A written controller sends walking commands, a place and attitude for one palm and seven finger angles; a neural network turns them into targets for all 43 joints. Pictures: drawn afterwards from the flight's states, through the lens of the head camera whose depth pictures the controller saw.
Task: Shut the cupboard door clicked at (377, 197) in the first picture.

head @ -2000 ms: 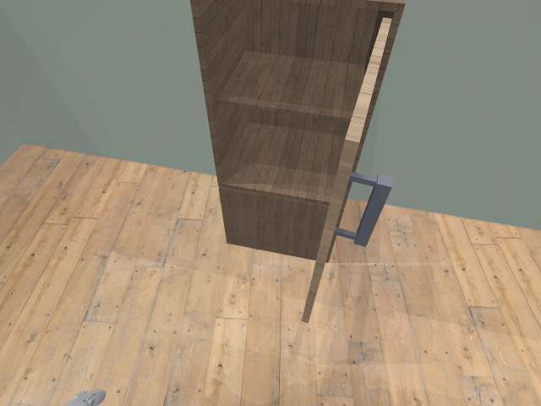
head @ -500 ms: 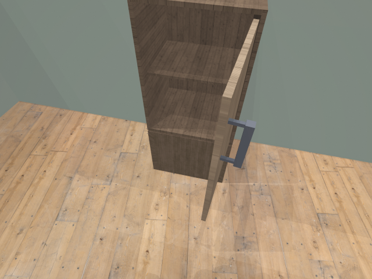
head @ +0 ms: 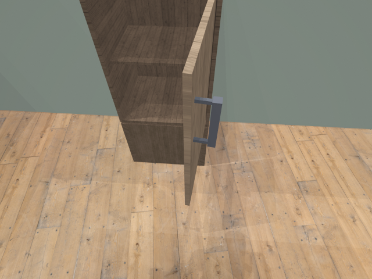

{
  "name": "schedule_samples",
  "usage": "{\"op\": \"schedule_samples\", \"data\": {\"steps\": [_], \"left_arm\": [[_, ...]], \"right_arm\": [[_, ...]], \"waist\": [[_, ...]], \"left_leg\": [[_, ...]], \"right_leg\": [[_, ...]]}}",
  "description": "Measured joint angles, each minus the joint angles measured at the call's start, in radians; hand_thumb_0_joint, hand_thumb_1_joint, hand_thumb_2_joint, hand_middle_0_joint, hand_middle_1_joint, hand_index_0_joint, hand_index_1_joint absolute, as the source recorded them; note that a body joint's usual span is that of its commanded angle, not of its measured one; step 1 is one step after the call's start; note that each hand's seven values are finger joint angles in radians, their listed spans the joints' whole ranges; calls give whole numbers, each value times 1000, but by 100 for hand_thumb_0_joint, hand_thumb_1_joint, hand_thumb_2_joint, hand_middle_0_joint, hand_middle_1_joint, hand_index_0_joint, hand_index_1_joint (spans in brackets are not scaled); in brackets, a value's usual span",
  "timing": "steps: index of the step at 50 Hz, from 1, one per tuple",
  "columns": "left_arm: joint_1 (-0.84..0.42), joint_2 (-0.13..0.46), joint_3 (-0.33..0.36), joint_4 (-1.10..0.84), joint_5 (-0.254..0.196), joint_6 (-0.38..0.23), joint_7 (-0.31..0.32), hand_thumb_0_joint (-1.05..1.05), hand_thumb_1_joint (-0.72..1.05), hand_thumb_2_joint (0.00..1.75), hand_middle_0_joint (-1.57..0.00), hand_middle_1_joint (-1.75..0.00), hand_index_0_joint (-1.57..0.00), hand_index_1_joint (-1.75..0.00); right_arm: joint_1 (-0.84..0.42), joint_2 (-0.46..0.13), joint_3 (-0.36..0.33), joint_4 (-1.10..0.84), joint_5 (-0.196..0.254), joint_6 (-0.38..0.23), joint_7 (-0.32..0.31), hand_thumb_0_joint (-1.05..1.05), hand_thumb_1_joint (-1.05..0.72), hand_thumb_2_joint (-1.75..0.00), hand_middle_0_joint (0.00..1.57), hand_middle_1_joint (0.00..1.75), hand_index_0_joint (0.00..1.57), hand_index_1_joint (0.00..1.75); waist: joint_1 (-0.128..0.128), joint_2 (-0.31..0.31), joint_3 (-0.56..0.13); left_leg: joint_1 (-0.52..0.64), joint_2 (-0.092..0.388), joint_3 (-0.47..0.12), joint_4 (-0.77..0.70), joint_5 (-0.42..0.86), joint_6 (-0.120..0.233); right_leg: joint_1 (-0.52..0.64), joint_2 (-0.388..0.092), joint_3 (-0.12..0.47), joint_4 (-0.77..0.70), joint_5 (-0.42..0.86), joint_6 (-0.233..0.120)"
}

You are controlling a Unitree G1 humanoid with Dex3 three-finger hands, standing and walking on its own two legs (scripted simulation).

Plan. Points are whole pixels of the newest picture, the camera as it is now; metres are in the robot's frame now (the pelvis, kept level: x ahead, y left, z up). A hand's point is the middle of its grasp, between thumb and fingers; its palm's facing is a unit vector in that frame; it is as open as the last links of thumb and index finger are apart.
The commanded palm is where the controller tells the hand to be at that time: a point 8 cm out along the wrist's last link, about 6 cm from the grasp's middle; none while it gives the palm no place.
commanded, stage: walk around to get in front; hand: left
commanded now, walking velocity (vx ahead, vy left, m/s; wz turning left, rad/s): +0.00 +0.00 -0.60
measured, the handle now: (206, 123) +0.46 -0.01 +0.07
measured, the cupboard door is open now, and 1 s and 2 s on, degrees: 83 83 83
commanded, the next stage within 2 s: none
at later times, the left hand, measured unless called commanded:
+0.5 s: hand out of the picture +0.08 +0.24 -0.16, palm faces -0.18 -0.96 -0.23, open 7.4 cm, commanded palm none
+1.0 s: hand (146, 261) +0.18 +0.12 -0.14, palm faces -0.58 -0.78 -0.25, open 7.4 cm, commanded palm none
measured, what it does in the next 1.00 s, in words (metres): steps on the spot, turning right: left foot, then right foot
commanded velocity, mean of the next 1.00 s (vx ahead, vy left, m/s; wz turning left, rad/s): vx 0.00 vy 0.00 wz -0.60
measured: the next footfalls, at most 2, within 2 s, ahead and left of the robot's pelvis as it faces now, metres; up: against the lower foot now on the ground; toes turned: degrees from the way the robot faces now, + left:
left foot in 0.46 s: +0.04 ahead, +0.14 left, +0.00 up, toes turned -16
right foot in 0.90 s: -0.07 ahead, -0.09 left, +0.00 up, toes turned -36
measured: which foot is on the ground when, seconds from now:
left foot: down 0.00-0.02, up 0.04-0.44, down 0.46-0.90, up 0.92-1.00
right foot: down 0.00-0.46, up 0.48-0.88, down 0.90-1.00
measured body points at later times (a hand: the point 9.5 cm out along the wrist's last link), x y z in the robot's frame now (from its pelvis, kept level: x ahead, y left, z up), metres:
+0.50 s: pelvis -0.02 +0.04 +0.01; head +0.01 +0.05 +0.45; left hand +0.09 +0.29 -0.14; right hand +0.02 -0.24 -0.11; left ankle +0.01 +0.15 -0.73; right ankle +0.01 -0.09 -0.72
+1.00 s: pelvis -0.04 +0.03 +0.00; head -0.01 -0.01 +0.45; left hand +0.21 +0.16 -0.12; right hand -0.19 -0.19 -0.15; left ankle +0.02 +0.16 -0.67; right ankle -0.11 -0.06 -0.73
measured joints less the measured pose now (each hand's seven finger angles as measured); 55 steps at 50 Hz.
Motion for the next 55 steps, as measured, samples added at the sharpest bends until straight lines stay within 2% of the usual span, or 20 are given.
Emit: {"op": "schedule_samples", "data": {"steps": [1, 2, 4, 7, 10, 18, 22, 24, 26, 27, 29, 32, 39, 42, 44, 45, 46, 48, 50, 55], "left_arm": [[9, -9, 2, -11, 1, -4, -3, 1, 90, 90, -20, -30, -20, -30], [16, -20, 4, -20, 6, -14, -3, 1, 90, 90, -20, -30, -20, -30], [24, -43, 0, -30, 5, -26, 3, 1, 90, 90, -20, -30, -20, -30], [37, -70, -1, -36, 0, -28, 11, 1, 90, 90, -21, -30, -20, -30], [53, -81, 1, -35, -1, -30, 12, 1, 90, 90, -21, -30, -20, -30], [59, -60, 23, -42, 5, -19, 8, 1, 90, 90, -21, -30, -20, -30], [46, -32, 36, -55, 6, -7, 8, 1, 90, 90, -21, -30, -20, -30], [38, -14, 45, -62, 1, 1, 7, 1, 90, 90, -21, -30, -20, -30], [21, 7, 60, -59, 5, 10, 2, 1, 90, 90, -21, -30, -20, -30], [13, 15, 66, -59, 9, 12, -3, 1, 90, 90, -20, -30, -20, -30], [4, 32, 75, -63, 13, 8, -13, 1, 91, 90, -20, -30, -20, -30], [-2, 42, 77, -66, 10, 6, -21, 1, 91, 90, -20, -30, -19, -30], [-47, 17, 57, -58, 4, 23, -28, 1, 91, 90, -20, -30, -19, -30], [-75, -2, 46, -67, 2, 16, -29, 1, 91, 90, -20, -30, -19, -30], [-88, -10, 37, -80, 2, 0, -29, 1, 91, 90, -20, -30, -19, -30], [-92, -10, 32, -86, 4, -14, -26, 1, 91, 90, -20, -30, -19, -30], [-102, -20, 28, -85, 2, -25, -19, 1, 91, 90, -20, -30, -19, -30], [-109, -38, 21, -89, -3, -36, -5, 1, 91, 90, -20, -30, -20, -30], [-103, -48, 18, -92, -4, -36, 4, 1, 91, 90, -20, -30, -20, -30], [-81, -52, 16, -85, 2, -24, 7, 1, 90, 90, -21, -30, -20, -30]], "right_arm": [[7, 0, -2, -4, 0, 4, 1, 1, -91, -90, 21, 30, 20, 30], [10, -1, -7, -7, 1, 11, 3, 1, -91, -90, 21, 30, 20, 30], [12, -2, -16, -9, 4, 30, 2, 1, -91, -90, 21, 30, 20, 30], [9, -2, -25, -9, 3, 38, 4, 1, -91, -90, 20, 30, 20, 30], [5, 2, -28, -19, 0, 32, 4, 1, -91, -90, 20, 30, 20, 30], [-3, 8, -32, -56, 5, 20, -4, 1, -91, -90, 20, 30, 20, 30], [-2, 11, -28, -78, 14, 3, -9, 1, -91, -90, 20, 30, 20, 30], [11, 14, -22, -93, 13, -17, -14, 1, -91, -90, 20, 30, 20, 30], [28, 24, -10, -100, 6, -21, -15, 1, -91, -90, 20, 30, 20, 30], [39, 28, -5, -99, 3, -20, -16, 1, -91, -90, 20, 30, 20, 30], [59, 35, 5, -92, -3, -16, -17, 1, -91, -90, 20, 30, 20, 30], [79, 40, 9, -82, -5, -16, -16, 1, -91, -90, 20, 30, 20, 30], [119, 37, 0, -62, -10, -23, -6, 1, -91, -90, 21, 30, 20, 30], [131, 23, -10, -47, -12, -17, 0, 1, -91, -90, 21, 30, 20, 30], [146, 11, -18, -41, -9, -11, 5, 1, -91, -90, 21, 30, 20, 30], [156, 5, -21, -40, -5, -6, 8, 1, -91, -90, 21, 30, 20, 30], [154, -7, -25, -36, -4, 5, 8, 1, -91, -90, 21, 30, 20, 30], [143, -22, -31, -25, -2, 29, 0, 1, -91, -90, 20, 30, 20, 30], [129, -27, -35, -23, -2, 39, -4, 1, -91, -90, 20, 30, 20, 30], [89, -19, -38, -52, -3, 34, 0, 1, -91, -90, 20, 30, 20, 30]], "waist": [[3, 10, 2], [3, 26, 3], [-4, 47, 8], [2, 53, 8], [3, 41, -4], [13, 7, -45], [20, -10, -63], [7, -17, -72], [-1, -31, -69], [-6, -31, -70], [-6, -36, -69], [-8, -30, -63], [-41, 2, -31], [-56, 22, -17], [-61, 33, -14], [-62, 34, -16], [-66, 52, -9], [-70, 67, -1], [-69, 63, 1], [-63, 34, -11]], "left_leg": [[-14, 14, 7, 38, -20, -7], [-45, 33, 3, 105, -43, -13], [-133, 21, -70, 288, -133, -26], [-226, -8, -134, 469, -102, -37], [-262, -15, -149, 492, -55, -51], [-203, -29, -167, 293, -65, -51], [-109, -54, -169, 70, -41, -29], [-60, -57, -162, -52, 36, 6], [-57, -52, -137, -46, 51, 29], [-49, -44, -128, -54, 50, 32], [-23, -31, -103, -88, 59, 33], [4, -10, -61, -121, 70, 36], [16, 37, 33, -106, 51, 27], [-1, 67, 70, -59, 24, 11], [-24, 91, 92, 5, -10, -7], [-54, 103, 93, 69, -34, -18], [-95, 112, 55, 163, -94, -33], [-173, 90, -34, 342, -164, -50], [-228, 72, -78, 444, -146, -63], [-269, 49, -107, 418, -74, -82]], "right_leg": [[12, -4, -17, -28, 35, -1], [8, 9, -27, -33, 55, -28], [-2, 27, -36, -28, 55, -60], [13, 44, -14, -104, 98, -66], [27, 54, 24, -182, 154, -67], [18, 75, 129, -257, 222, -44], [-12, 93, 184, -248, 236, -15], [-48, 106, 197, -189, 189, -3], [-114, 100, 144, 0, 30, 16], [-147, 96, 113, 111, -1, 25], [-196, 71, 63, 300, 10, 41], [-205, 22, 16, 398, 25, 59], [-94, -51, -50, 170, -30, 61], [-27, -48, -73, 34, -28, 42], [42, -41, -90, -110, 60, 24], [64, -38, -88, -162, 97, -8], [54, -23, -88, -146, 87, -24], [49, -8, -75, -130, 67, -29], [61, 0, -50, -155, 78, -26], [76, 14, 17, -210, 120, -21]]}}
